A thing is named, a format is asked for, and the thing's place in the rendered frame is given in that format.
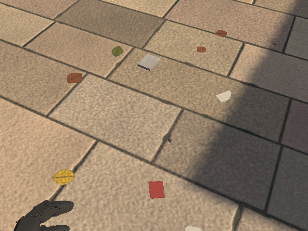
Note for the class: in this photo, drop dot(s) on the robot left hand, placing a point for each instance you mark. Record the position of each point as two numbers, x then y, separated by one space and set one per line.
42 213

